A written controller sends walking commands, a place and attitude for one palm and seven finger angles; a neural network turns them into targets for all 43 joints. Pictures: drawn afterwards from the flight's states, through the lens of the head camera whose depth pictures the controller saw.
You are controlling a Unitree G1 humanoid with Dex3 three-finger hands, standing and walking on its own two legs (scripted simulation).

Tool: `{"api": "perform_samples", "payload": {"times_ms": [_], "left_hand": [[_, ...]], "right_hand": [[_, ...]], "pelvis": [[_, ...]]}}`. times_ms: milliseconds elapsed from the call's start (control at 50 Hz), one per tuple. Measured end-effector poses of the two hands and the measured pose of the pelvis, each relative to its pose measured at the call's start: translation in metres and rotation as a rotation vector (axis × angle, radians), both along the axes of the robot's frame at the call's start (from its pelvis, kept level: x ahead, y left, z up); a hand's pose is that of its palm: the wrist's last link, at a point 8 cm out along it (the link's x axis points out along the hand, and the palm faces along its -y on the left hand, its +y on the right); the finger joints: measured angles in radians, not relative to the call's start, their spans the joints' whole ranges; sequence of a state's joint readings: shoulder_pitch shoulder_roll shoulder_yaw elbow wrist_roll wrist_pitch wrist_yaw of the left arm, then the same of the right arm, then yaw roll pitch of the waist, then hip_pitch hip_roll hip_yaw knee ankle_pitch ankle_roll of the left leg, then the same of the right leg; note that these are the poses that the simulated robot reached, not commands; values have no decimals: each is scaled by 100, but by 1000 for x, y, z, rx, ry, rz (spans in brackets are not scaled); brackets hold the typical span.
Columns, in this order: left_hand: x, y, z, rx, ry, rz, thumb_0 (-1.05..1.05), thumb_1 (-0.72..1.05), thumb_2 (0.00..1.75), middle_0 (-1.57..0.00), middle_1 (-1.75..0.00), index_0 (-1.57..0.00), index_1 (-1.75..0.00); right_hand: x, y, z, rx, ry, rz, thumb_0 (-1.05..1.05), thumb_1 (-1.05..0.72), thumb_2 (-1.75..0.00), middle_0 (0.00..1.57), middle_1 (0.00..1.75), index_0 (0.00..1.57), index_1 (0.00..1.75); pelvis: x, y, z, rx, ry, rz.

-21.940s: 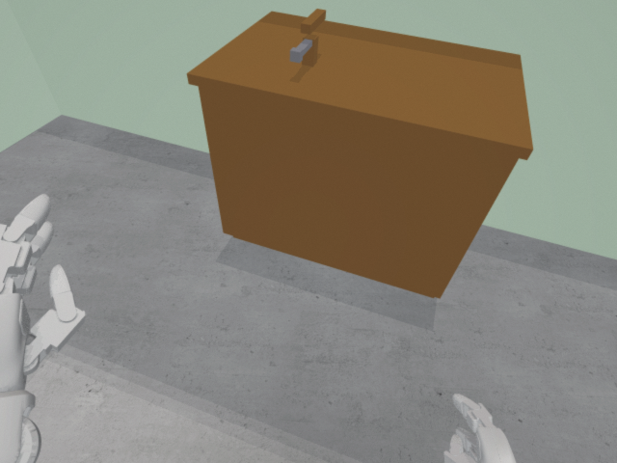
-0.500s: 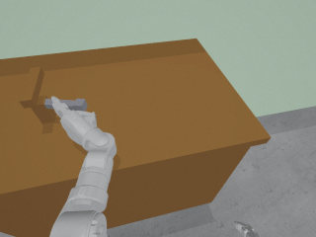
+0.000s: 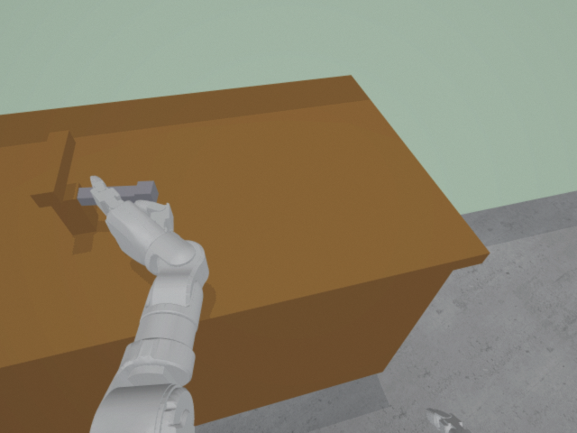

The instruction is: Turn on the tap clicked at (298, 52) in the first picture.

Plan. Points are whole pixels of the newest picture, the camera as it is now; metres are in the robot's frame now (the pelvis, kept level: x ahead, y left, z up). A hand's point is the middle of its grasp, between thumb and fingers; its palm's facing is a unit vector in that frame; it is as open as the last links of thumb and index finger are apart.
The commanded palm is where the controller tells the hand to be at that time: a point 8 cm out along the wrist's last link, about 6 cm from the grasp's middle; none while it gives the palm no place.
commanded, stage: lift the hand up off the lever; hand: left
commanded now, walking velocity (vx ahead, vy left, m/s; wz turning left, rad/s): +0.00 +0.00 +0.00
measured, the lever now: (146, 193) +0.44 +0.24 +0.09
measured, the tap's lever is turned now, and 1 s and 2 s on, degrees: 80 80 80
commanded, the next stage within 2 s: none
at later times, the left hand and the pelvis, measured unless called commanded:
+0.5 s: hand (164, 209) +0.39 +0.20 +0.11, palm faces +0.79 -0.60 -0.07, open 7.8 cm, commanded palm +0.34 +0.21 +0.12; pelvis +0.01 +0.00 +0.01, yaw +0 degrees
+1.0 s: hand (161, 202) +0.38 +0.19 +0.13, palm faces +0.79 -0.61 -0.06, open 7.8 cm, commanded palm +0.33 +0.20 +0.14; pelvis +0.00 -0.01 +0.01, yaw +1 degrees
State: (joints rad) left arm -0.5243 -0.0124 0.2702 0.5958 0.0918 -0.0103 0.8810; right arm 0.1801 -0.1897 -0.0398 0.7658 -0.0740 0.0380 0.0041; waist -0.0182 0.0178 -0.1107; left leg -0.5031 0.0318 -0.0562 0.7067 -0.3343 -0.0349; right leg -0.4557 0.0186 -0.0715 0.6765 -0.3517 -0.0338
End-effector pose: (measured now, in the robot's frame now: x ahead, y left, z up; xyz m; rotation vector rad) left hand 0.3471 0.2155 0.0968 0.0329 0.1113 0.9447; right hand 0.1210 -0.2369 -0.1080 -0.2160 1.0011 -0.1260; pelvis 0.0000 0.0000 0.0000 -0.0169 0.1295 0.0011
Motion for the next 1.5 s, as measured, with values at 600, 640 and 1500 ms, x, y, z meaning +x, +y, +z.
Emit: {"api": "perform_samples", "payload": {"times_ms": [600, 640, 1500], "left_hand": [[-17, -4, 20, -22, 4, -17, 2, 90, 90, -15, -15, -15, -15], [-18, -4, 22, -21, 3, -15, 2, 90, 90, -15, -15, -15, -15], [-24, 2, 55, -30, -13, -26, 1, 90, 90, -15, -15, -15, -15]], "right_hand": [[48, 17, 17, 25, -96, 67, 1, -90, -90, 20, 30, 21, 30], [51, 17, 18, 24, -104, 73, 1, -90, -90, 20, 30, 21, 30], [75, 15, 34, 25, -164, 84, 1, -90, -90, 20, 30, 21, 30]], "pelvis": [[8, 1, 8, 5, -55, 7], [7, -1, 8, 6, -59, 8], [12, -7, 17, 9, -118, 11]]}}
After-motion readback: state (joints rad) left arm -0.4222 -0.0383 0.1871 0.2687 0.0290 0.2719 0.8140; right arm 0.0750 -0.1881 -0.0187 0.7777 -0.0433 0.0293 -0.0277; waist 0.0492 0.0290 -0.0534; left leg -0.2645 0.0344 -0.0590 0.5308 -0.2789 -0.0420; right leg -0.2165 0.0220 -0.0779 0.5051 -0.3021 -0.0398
